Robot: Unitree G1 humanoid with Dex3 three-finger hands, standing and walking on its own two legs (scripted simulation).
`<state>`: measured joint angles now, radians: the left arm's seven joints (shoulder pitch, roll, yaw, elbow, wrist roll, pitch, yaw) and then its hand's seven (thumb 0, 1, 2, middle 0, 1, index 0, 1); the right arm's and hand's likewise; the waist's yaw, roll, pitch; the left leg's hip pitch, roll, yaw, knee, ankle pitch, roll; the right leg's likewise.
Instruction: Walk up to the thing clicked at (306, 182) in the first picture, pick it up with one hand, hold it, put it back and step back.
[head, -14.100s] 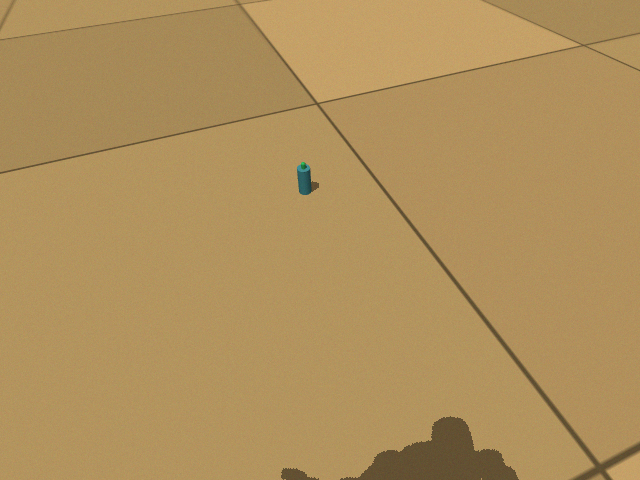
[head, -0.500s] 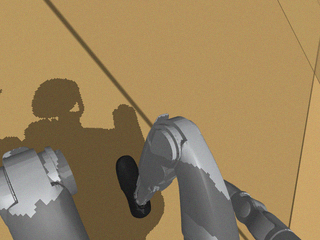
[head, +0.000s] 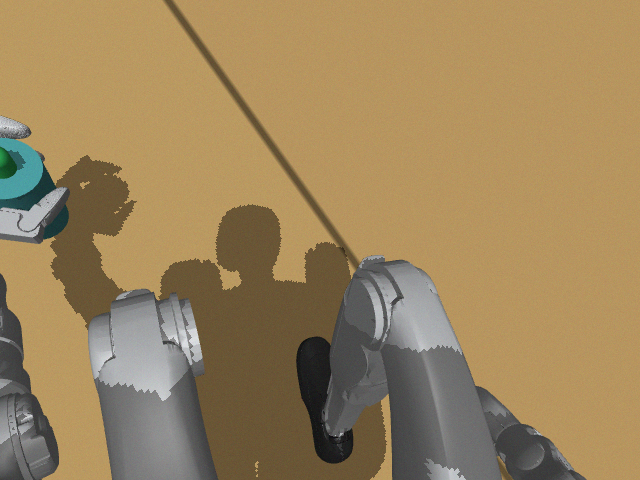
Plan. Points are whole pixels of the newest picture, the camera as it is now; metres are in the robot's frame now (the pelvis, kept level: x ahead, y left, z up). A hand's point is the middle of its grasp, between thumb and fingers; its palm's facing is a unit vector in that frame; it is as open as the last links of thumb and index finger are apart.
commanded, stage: settle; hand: left
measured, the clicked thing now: (19, 190) +0.44 +0.31 -0.10
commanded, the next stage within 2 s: lift in 1.06 s
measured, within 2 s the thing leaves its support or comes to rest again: neither
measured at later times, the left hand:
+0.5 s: hand out of the picture +0.44 +0.30 -0.01, palm faces +0.26 -0.97 -0.04, open 9.2 cm
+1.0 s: hand out of the picture +0.43 +0.29 +0.03, palm faces +0.29 -0.96 -0.03, open 9.2 cm
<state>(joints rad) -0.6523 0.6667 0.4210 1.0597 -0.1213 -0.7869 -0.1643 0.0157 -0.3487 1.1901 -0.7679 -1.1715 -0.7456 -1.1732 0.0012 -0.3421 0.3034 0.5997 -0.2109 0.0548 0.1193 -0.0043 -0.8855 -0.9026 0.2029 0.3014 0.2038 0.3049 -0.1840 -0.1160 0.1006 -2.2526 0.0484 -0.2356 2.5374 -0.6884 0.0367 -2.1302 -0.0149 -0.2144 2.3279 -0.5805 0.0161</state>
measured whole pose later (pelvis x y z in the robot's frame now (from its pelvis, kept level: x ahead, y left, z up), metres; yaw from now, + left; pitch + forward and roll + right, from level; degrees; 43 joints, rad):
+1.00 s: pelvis +0.02 -0.01 +0.06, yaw +8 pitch +32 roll -6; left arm -0.64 0.43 0.43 0.92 -0.14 -0.61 -0.22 0.02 -0.34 1.19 -0.77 -1.16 -0.75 -1.17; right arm 0.09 -0.29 0.06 0.66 -0.08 0.03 0.05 0.00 -0.90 -0.90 0.20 0.30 0.20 0.30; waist -0.11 -0.01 -0.11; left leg -2.16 0.04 -0.07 2.28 -0.69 0.02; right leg -2.12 -0.05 -0.08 2.21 -0.64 -0.01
